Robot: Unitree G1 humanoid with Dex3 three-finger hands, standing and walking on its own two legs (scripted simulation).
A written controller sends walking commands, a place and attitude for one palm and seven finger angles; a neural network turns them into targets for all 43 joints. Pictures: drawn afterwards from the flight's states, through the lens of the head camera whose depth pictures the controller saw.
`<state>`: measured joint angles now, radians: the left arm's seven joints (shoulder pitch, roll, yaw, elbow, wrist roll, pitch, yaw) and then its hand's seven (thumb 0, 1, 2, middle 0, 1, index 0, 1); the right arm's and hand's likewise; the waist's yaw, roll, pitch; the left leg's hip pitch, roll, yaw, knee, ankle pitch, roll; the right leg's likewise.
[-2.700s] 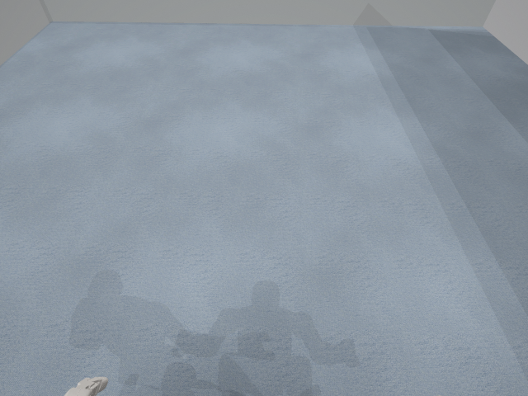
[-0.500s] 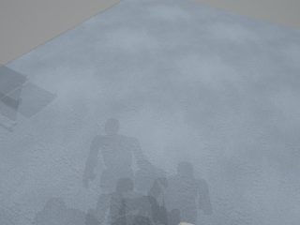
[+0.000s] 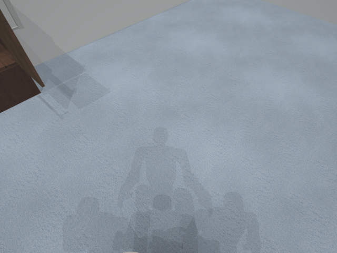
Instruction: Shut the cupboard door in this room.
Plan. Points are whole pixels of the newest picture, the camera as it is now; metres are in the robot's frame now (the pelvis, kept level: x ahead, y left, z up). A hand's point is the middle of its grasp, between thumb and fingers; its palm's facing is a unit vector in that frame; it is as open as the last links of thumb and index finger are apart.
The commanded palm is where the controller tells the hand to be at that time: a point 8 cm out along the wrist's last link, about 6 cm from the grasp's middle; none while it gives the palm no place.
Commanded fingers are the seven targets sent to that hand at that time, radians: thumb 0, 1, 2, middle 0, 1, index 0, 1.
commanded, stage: turn or walk to find it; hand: left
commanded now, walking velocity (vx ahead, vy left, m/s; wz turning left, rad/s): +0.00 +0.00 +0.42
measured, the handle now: (8, 13) +1.11 +0.87 -0.01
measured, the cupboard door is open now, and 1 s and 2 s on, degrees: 91 91 91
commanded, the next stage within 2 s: stand and wait in 0.32 s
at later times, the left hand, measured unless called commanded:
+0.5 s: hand out of the picture +0.04 +0.20 -0.15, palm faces +0.19 -0.94 -0.28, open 7.3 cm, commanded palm none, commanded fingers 0.00 0.90 0.90 -0.20 -0.30 -0.20 -0.30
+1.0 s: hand out of the picture -0.09 +0.20 -0.17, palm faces +0.34 -0.92 -0.21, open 7.3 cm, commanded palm none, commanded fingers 0.00 0.90 0.90 -0.20 -0.30 -0.20 -0.30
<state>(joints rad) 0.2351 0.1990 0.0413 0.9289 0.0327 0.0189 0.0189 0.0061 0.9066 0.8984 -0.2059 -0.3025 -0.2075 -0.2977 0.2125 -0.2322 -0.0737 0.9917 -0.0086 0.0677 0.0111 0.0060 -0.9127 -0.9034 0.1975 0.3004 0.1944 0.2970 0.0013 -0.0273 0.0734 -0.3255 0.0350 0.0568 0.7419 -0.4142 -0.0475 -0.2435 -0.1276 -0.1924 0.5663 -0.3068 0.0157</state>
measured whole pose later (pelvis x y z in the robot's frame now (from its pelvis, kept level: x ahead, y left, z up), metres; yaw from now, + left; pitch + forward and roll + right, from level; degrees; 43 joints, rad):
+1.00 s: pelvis -0.05 +0.01 +0.01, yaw +17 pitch -1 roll -1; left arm 0.25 0.22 0.06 1.05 0.02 0.06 0.02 0.01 0.91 0.90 -0.20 -0.30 -0.20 -0.30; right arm 0.22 -0.15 -0.03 1.05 -0.02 0.02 -0.02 0.00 -0.91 -0.90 0.20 0.30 0.20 0.30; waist 0.01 -0.04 0.05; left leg -0.21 -0.01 0.01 0.47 -0.25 0.04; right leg -0.39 -0.06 -0.06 0.92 -0.45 0.05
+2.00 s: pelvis -0.09 -0.01 +0.00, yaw +25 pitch +0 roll -1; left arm 0.26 0.15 0.04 1.06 0.02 0.04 0.02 0.01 0.91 0.90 -0.20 -0.30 -0.20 -0.30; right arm 0.27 -0.17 -0.04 1.06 -0.02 0.04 -0.01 0.00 -0.92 -0.90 0.20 0.30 0.20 0.30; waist 0.00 -0.01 0.03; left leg -0.34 -0.03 -0.06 0.61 -0.26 0.01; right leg -0.26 -0.06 -0.12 0.57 -0.31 0.02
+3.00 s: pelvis -0.09 -0.03 +0.00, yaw +41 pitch -1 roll +0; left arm 0.33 0.17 0.02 1.10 0.03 -0.02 0.01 0.01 0.91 0.90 -0.20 -0.30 -0.20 -0.30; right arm 0.19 -0.19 -0.05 1.08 -0.01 0.02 -0.01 -0.01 -0.93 -0.90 0.20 0.30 0.20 0.30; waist 0.05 0.02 0.00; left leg -0.29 0.03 0.03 0.77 -0.45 0.01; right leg -0.16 -0.06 -0.11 0.50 -0.32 0.01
